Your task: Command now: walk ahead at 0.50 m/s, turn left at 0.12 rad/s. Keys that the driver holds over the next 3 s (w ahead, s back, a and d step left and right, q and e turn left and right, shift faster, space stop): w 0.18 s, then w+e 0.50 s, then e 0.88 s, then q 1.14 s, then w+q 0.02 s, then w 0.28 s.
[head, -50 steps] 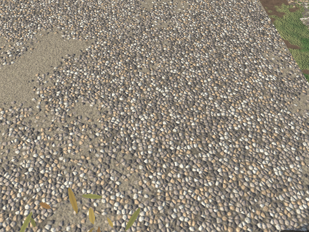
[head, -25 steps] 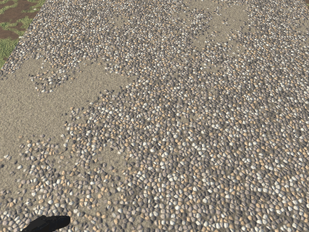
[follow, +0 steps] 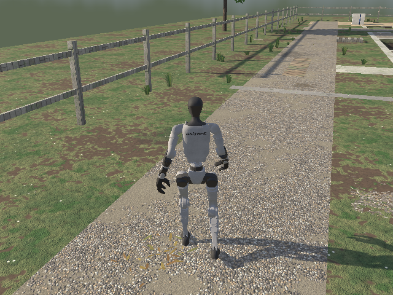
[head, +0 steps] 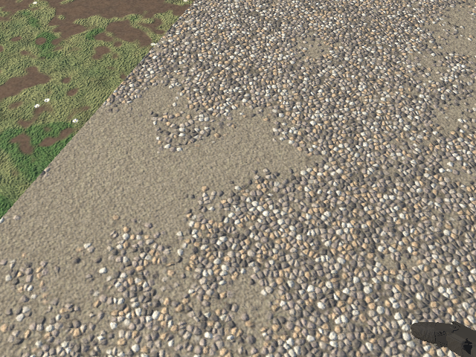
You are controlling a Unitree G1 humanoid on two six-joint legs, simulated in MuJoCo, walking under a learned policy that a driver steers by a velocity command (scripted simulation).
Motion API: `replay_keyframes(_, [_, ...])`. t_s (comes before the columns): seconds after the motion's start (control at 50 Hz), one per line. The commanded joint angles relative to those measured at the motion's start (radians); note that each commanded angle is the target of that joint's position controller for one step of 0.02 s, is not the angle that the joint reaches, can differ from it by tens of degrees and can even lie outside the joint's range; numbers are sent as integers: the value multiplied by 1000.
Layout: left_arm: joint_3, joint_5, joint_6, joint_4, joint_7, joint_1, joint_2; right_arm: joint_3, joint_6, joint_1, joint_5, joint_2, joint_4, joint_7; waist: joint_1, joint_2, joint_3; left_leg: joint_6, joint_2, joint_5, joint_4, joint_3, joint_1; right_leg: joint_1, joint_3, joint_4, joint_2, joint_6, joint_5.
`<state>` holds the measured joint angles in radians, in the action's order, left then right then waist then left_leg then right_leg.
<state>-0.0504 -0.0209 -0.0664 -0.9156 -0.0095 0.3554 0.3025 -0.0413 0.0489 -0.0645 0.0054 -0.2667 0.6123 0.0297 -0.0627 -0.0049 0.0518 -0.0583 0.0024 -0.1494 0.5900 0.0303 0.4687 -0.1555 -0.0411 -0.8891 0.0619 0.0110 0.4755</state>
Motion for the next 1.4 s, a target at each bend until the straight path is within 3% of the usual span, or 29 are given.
replay_keyframes(0.02, [-18,-26,-51,129,-10,-99,138,-59,6,-283,3,-177,23,-9,158,-120,-215,-223,-318,-51,-275,-495,-652,-619,93,-399,31,-34,-9])
replay_keyframes(0.06, [-23,3,-39,120,-2,-107,122,-41,17,-184,-6,-118,24,-3,86,-85,-107,-186,-241,73,-343,-337,-417,-525,93,-274,89,-26,-138])
replay_keyframes(0.12, [-14,10,-7,103,-1,-68,72,-45,38,-156,-7,-123,40,-4,36,-80,-83,-205,-223,152,-427,-255,-294,-450,89,-206,97,4,-222])
replay_keyframes(0.18, [-8,21,-2,134,3,-166,58,-52,47,-187,-6,-144,74,-15,52,-52,-36,-199,-208,185,-459,-183,-293,-509,92,-37,97,26,-373])
replay_keyframes(0.34, [7,-2,-9,198,-38,-365,48,-66,37,-278,0,-185,164,-32,131,-41,29,-124,-250,142,-459,-19,-453,-503,79,297,30,-29,-563])
replay_keyframes(0.42, [-8,7,-9,219,-56,-328,79,-77,11,-257,6,-208,177,-46,91,-68,-17,-75,-272,504,-295,33,-573,-426,13,321,-30,-91,-380])
replay_keyframes(0.46, [-58,6,-3,160,-46,-84,161,-69,-9,-247,-2,-198,161,-62,-29,-46,-171,-15,-199,720,63,113,-482,-69,-28,346,-113,-144,-385])
replay_keyframes(0.48, [-93,7,4,149,-31,51,276,-45,2,-317,-21,-139,118,-65,-37,127,-302,50,-112,407,440,132,-132,307,337,340,101,-275,-368])
replay_keyframes(0.5, [-86,-11,0,150,-36,60,278,-11,33,-363,-36,-55,114,-47,6,254,-405,89,69,-416,674,-20,177,526,806,510,252,-401,-170])
replay_keyframes(0.52, [-63,-7,-3,156,-34,66,199,-29,63,-259,6,-138,105,-30,-49,175,-368,63,18,-405,750,-143,290,523,795,579,244,-361,-84])
replay_keyframes(0.54, [-57,-1,-7,166,-30,14,174,-33,82,-180,29,-160,77,-24,-45,124,-242,43,-24,-314,722,-129,336,405,669,591,216,-325,-138])
replay_keyframes(0.58, [-43,11,-5,198,-22,-91,131,-39,91,-134,-7,-162,69,-36,20,29,-123,42,-90,-194,573,-119,244,145,501,617,154,-293,-333])
replay_keyframes(0.64, [-39,17,-5,226,-10,-131,116,-41,62,-168,-19,-135,67,-39,74,66,-101,78,-104,-151,461,-111,144,-9,414,667,109,-305,-482])
replay_keyframes(0.74, [-58,6,9,213,23,-87,164,-23,52,-23,-28,-81,23,-42,42,71,-52,129,-29,126,110,-67,59,-136,251,622,6,-233,-736])
replay_keyframes(0.8, [-62,-3,37,195,37,-24,163,-23,56,50,-12,-81,3,-29,5,96,-87,129,37,253,-26,-65,-26,-117,285,563,-4,-189,-695])
replay_keyframes(0.86, [-63,-1,57,203,48,-31,145,-39,57,44,-11,-123,0,-21,26,114,-99,104,42,191,-110,-119,-43,-22,395,459,22,-163,-638])
replay_keyframes(0.9, [-60,2,63,233,52,-88,127,-50,67,-47,-19,-145,24,-23,83,123,-129,67,18,232,-185,-116,-140,1,426,335,-1,-126,-627])
replay_keyframes(0.92, [-48,9,61,255,49,-90,88,-57,72,-110,-36,-177,29,-30,107,73,-212,19,-74,393,-193,-165,-314,-47,391,181,-59,-88,-541])
replay_keyframes(0.94, [-29,35,57,266,45,1,24,-60,64,-159,-51,-222,20,-40,75,-139,-326,-70,-298,833,-107,-361,-584,-231,279,-83,-168,-34,3])
replay_keyframes(0.96, [-24,7,55,265,36,174,59,-65,40,-199,-37,-226,41,-35,23,-348,-457,-255,-507,753,-120,-677,-747,-419,227,-318,-197,4,299])
replay_keyframes(0.98, [-47,-5,67,230,37,165,153,-54,25,-140,-18,-166,11,-35,37,-196,-405,-239,-459,478,-168,-659,-656,-463,237,-417,-118,38,202])
replay_keyframes(1.02, [-66,-7,108,252,49,-9,182,-29,-5,-56,-25,-100,-5,-44,63,-71,-223,-157,-323,240,-220,-403,-443,-486,168,-421,-66,75,67])
replay_keyframes(1.06, [-61,-3,131,274,53,-29,138,-33,-19,-7,-34,-123,8,-48,37,-119,-121,-144,-245,166,-289,-260,-245,-407,122,-342,-39,81,0])
replay_keyframes(1.12, [-49,3,129,293,53,-40,85,-43,-19,-14,-35,-133,28,-56,45,-142,-137,-179,-250,231,-319,-173,-247,-366,83,-218,-27,81,-38])
replay_keyframes(1.26, [-45,9,129,338,20,-122,96,-65,-42,5,-13,-185,54,-52,66,-138,-156,-181,-306,148,-326,-76,-264,-231,31,61,2,34,-137])
replay_keyframes(1.34, [-59,13,130,327,4,-76,106,-69,-54,0,17,-190,84,-47,27,-119,-148,-92,-292,73,-208,-13,-253,-76,-19,341,-43,-38,-253])
replay_keyframes(1.36, [-72,17,129,318,10,-43,137,-63,-58,-47,16,-158,108,-45,23,-52,-135,-20,-248,-21,-103,39,-180,10,41,443,-34,-77,-342])
replay_keyframes(1.38, [-98,19,126,334,29,-26,249,-45,-59,-71,-21,-93,93,-38,59,248,-121,93,-116,-308,200,154,47,130,377,528,204,-179,-638])
replay_keyframes(1.4, [-101,46,110,366,26,-55,297,-51,-55,23,-31,-119,41,-49,19,309,-105,128,5,-513,410,30,212,56,583,570,327,-354,-667])
